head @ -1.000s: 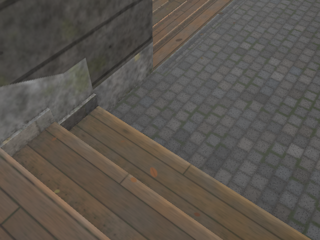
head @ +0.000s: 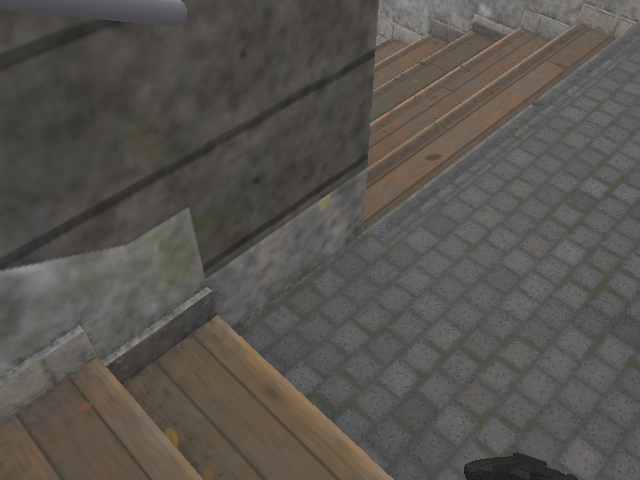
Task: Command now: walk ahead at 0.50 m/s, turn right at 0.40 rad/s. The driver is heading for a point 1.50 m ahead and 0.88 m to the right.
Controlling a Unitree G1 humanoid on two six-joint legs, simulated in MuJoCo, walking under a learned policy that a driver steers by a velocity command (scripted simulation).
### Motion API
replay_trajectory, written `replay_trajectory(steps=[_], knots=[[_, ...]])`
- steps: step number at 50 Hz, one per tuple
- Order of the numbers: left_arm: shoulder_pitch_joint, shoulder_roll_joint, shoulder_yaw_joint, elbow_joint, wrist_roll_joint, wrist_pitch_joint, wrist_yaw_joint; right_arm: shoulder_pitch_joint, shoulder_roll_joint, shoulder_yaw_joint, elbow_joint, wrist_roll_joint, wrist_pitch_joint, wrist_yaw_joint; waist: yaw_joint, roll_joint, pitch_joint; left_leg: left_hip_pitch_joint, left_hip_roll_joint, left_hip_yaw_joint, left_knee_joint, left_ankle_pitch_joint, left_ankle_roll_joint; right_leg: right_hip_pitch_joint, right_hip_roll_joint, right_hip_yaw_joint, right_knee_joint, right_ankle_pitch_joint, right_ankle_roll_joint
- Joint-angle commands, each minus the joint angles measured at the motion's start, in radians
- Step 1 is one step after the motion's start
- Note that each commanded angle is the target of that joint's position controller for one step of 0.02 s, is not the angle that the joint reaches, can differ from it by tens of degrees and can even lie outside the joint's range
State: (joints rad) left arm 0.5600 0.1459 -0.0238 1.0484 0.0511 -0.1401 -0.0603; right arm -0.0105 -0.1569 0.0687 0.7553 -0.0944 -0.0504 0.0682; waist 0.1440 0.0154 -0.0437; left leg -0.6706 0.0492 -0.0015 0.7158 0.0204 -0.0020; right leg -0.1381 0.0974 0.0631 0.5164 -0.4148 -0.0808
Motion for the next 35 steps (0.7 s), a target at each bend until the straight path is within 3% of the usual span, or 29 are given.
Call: replay_trajectory(steps=[1,2,3,4,5,6,7,8,9,10,11,12,13,14,15,18,20,21,23,26,27,28,29,30,31,32,33,34,35], knots=[[0.016,0.225,0.065,-0.034,0.005,0.016,0.013,-0.124,-0.124,-0.045,-0.116,0.028,-0.031,-0.026,-0.071,-0.11,0.077,0.067,-0.062,0.046,-0.222,-0.152,0.049,0.169,-0.309,0.352,-0.051,0.759,-0.227],[-0.035,0.214,0.069,-0.062,0.031,0.016,0.0,0.055,-0.165,-0.07,-0.07,0.063,-0.053,-0.036,-0.149,-0.082,-0.037,0.444,-0.051,0.036,-0.188,-0.025,0.121,0.02,-0.236,0.273,0.095,0.894,-0.171],[-0.031,0.122,0.05,-0.104,0.035,0.006,-0.009,0.342,-0.244,-0.097,-0.008,0.076,-0.073,-0.051,-0.224,0.059,-0.282,0.969,0.134,-0.111,-0.061,0.296,0.313,-0.268,-0.123,0.153,0.45,0.724,-0.076],[0.059,-0.036,0.0,-0.121,0.028,-0.005,-0.007,0.523,-0.231,-0.097,0.042,0.068,-0.075,-0.039,-0.252,0.305,-0.458,1.303,0.434,-0.521,-0.183,0.387,0.574,-0.648,0.021,0.029,0.808,-0.212,0.015],[-0.104,0.086,0.035,-0.142,-0.005,0.002,-0.003,0.533,-0.193,-0.118,0.064,0.008,-0.072,-0.04,-0.31,0.066,-0.144,1.016,0.437,-0.541,-0.323,0.099,0.465,-0.836,-0.063,0.071,0.873,-0.142,0.011],[-0.175,0.109,0.045,-0.143,-0.013,0.018,0.024,0.436,-0.173,-0.117,0.05,0.021,-0.066,-0.044,-0.269,-0.009,0.009,0.795,0.392,-0.416,-0.374,-0.016,0.396,-0.81,-0.122,0.061,0.866,-0.008,0.02],[-0.163,0.112,0.045,-0.119,0.01,0.035,0.04,0.35,-0.099,-0.094,0.029,0.037,-0.054,-0.046,-0.221,-0.039,0.003,0.712,0.341,-0.333,-0.432,-0.093,0.349,-0.735,-0.165,0.068,0.764,0.081,0.034],[-0.181,0.078,0.038,-0.109,0.033,0.047,0.044,0.323,-0.055,-0.083,0.025,0.055,-0.044,-0.05,-0.2,0.013,0.021,0.652,0.299,-0.245,-0.462,-0.099,0.316,-0.676,-0.201,0.065,0.7,0.119,0.036],[-0.188,0.054,0.031,-0.107,0.051,0.054,0.04,0.294,-0.046,-0.082,0.023,0.051,-0.039,-0.057,-0.176,0.033,0.047,0.562,0.264,-0.181,-0.491,-0.15,0.281,-0.614,-0.217,0.049,0.667,0.131,0.042],[-0.159,0.019,0.025,-0.108,0.054,0.057,0.025,0.291,-0.061,-0.091,0.03,0.038,-0.043,-0.069,-0.168,0.019,0.04,0.496,0.225,-0.11,-0.501,-0.208,0.274,-0.543,-0.196,0.008,0.663,0.143,0.051],[-0.116,0.001,0.015,-0.095,0.052,0.06,0.001,0.278,-0.073,-0.101,0.045,0.011,-0.045,-0.073,-0.145,0.026,0.069,0.429,0.212,-0.057,-0.501,-0.177,0.254,-0.51,-0.198,0.016,0.649,0.26,0.037],[-0.137,0.003,0.017,-0.098,0.06,0.059,-0.025,0.28,-0.031,-0.089,0.041,-0.004,-0.053,-0.073,-0.15,0.013,0.073,0.398,0.175,0.017,-0.477,-0.148,0.244,-0.504,-0.197,-0.002,0.598,0.41,0.025],[-0.194,0.033,0.021,-0.115,0.057,0.055,-0.043,0.259,0.027,-0.071,0.061,-0.018,-0.064,-0.075,-0.144,0.026,0.085,0.415,0.184,0.025,-0.443,-0.124,0.218,-0.544,-0.226,0.046,0.47,0.553,0.004],[-0.222,0.045,0.028,-0.124,0.048,0.057,-0.046,0.31,0.001,-0.075,0.088,-0.011,-0.07,-0.076,-0.169,0.032,0.06,0.397,0.158,0.08,-0.403,-0.164,0.216,-0.514,-0.21,0.013,0.379,0.661,0.0],[-0.252,0.056,0.031,-0.139,0.044,0.057,-0.043,0.337,-0.008,-0.073,0.121,-0.016,-0.07,-0.075,-0.171,0.041,0.054,0.352,0.153,0.105,-0.353,-0.257,0.199,-0.466,-0.218,0.012,0.299,0.766,-0.001],[-0.327,0.09,0.037,-0.187,0.046,0.07,-0.025,0.433,-0.022,-0.055,0.192,-0.036,-0.07,-0.052,-0.175,0.036,0.131,0.308,0.226,0.065,-0.309,-0.359,0.207,-0.428,-0.22,0.009,0.249,0.809,-0.001],[-0.39,0.093,0.035,-0.223,0.055,0.087,-0.009,0.449,-0.029,-0.041,0.214,-0.046,-0.081,-0.048,-0.177,0.011,0.17,0.313,0.256,0.074,-0.242,-0.431,0.169,-0.403,-0.232,0.009,0.186,0.822,-0.014],[-0.428,0.093,0.033,-0.246,0.062,0.093,-0.002,0.475,-0.052,-0.041,0.229,-0.041,-0.085,-0.048,-0.187,0.015,0.193,0.323,0.271,0.068,-0.228,-0.466,0.156,-0.384,-0.228,-0.009,0.156,0.792,-0.016],[-0.502,0.101,0.034,-0.259,0.064,0.094,0.003,0.52,-0.082,-0.044,0.26,-0.014,-0.076,-0.059,-0.228,0.004,0.222,0.378,0.292,0.056,-0.169,-0.5,0.131,-0.377,-0.225,-0.035,0.086,0.726,-0.007],[-0.597,0.096,0.033,-0.254,0.076,0.082,0.005,0.597,-0.142,-0.065,0.304,0.017,-0.039,-0.088,-0.289,-0.007,0.25,0.468,0.31,0.045,-0.065,-0.482,0.096,-0.342,-0.214,-0.077,-0.073,0.561,0.01],[-0.542,0.098,0.041,-0.226,0.069,0.069,0.005,0.602,-0.175,-0.076,0.298,-0.006,-0.027,-0.088,-0.264,-0.015,0.208,0.417,0.288,0.086,0.01,-0.433,0.083,-0.18,-0.17,-0.145,-0.016,0.6,0.017],[-0.39,0.134,0.062,-0.16,0.053,0.058,0.001,0.567,-0.205,-0.087,0.303,-0.015,-0.011,-0.076,-0.186,-0.066,0.168,0.403,0.244,0.154,0.186,-0.343,0.052,-0.03,-0.15,-0.168,-0.111,0.617,0.012],[-0.246,0.217,0.098,-0.097,0.033,0.045,0.009,0.519,-0.223,-0.098,0.304,0.006,0.002,-0.061,-0.106,-0.126,0.141,0.42,0.184,0.218,0.394,-0.257,0.031,0.097,-0.128,-0.205,-0.343,0.66,0.009],[-0.099,0.333,0.147,-0.053,0.038,0.032,0.016,0.626,-0.178,-0.088,0.331,-0.049,0.014,-0.026,-0.084,-0.198,0.011,0.212,0.132,0.217,0.635,-0.337,-0.009,0.472,-0.158,-0.154,-0.154,1.015,-0.051],[0.191,0.402,0.166,0.032,0.049,0.037,0.02,0.798,-0.026,-0.058,0.34,-0.015,0.009,0.022,-0.08,-0.311,-0.373,0.012,0.019,0.187,1.095,-0.821,-0.076,0.969,-0.303,0.032,0.209,1.535,-0.256],[0.328,0.385,0.174,0.088,0.079,0.034,0.017,0.613,-0.083,-0.072,0.256,0.038,-0.019,0.045,0.044,-0.201,-0.349,-0.224,-0.021,0.107,1.297,-0.862,-0.085,1.027,-0.375,0.199,0.174,1.611,-0.324],[0.305,0.361,0.177,0.089,0.044,0.014,0.019,0.276,-0.104,-0.077,0.1,0.07,-0.063,0.037,0.128,-0.196,-0.121,-0.57,-0.009,0.049,1.297,-0.863,-0.071,0.92,-0.425,0.336,0.037,1.084,-0.345],[0.153,0.268,0.143,0.044,0.018,0.014,0.014,0.144,-0.16,-0.095,0.05,0.08,-0.086,0.011,0.078,-0.083,0.009,-0.652,0.059,-0.035,1.187,-0.753,-0.035,0.707,-0.46,0.406,-0.026,0.635,-0.307],[0.042,0.163,0.102,0.026,0.031,0.02,0.002,0.2,-0.17,-0.104,0.078,0.049,-0.096,-0.011,-0.019,0.019,0.068,-0.516,0.107,-0.087,1.014,-0.62,0.003,0.441,-0.43,0.362,-0.022,0.472,-0.279]])
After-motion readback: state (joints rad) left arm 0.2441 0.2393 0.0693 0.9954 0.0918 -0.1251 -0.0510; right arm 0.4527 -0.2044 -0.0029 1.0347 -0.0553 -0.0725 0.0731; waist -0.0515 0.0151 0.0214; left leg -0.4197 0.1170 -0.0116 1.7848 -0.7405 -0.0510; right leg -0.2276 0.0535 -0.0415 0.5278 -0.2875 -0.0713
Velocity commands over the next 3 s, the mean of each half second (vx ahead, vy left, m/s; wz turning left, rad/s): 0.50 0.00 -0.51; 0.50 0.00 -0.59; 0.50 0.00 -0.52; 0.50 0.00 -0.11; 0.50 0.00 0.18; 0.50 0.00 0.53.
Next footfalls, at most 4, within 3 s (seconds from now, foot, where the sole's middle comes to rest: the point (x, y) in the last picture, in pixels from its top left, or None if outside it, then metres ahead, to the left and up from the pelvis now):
0.04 left None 0.18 0.12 -0.76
0.58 right None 0.36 -0.20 -0.92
1.04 left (429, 450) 0.75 -0.14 -1.08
1.50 right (578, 460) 0.78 -0.53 -1.08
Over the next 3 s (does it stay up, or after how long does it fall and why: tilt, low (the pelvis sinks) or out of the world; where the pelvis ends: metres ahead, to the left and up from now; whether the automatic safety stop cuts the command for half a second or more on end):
stays up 1.29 -0.93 -0.31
